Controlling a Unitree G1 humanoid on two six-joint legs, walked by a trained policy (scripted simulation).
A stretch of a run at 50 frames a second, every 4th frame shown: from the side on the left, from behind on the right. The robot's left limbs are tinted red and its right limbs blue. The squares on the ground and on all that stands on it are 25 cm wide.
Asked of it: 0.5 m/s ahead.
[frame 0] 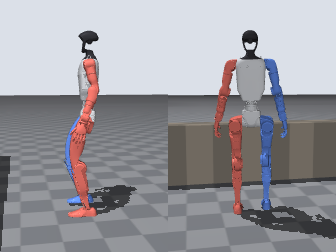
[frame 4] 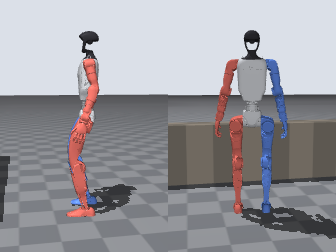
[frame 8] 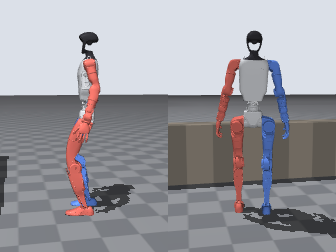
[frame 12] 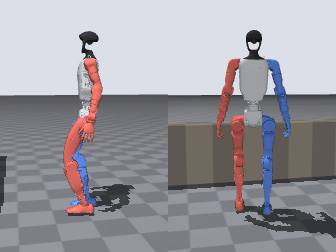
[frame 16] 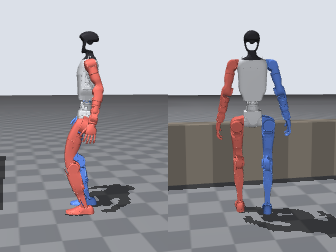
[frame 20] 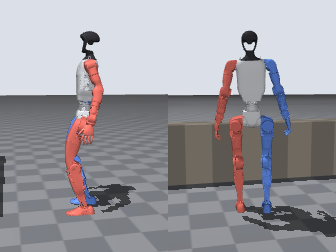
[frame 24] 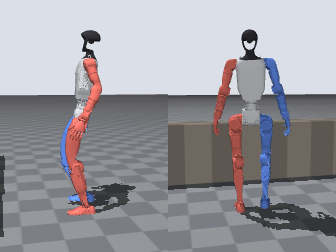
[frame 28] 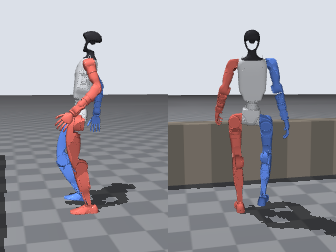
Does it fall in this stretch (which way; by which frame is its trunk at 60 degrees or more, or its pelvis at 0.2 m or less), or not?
no
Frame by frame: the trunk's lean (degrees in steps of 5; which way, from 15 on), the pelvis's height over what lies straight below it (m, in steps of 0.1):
0: 0, 0.8
4: 0, 0.8
8: 0, 0.8
12: 0, 0.8
16: 5, 0.8
20: 5, 0.8
24: 10, 0.8
28: 10, 0.8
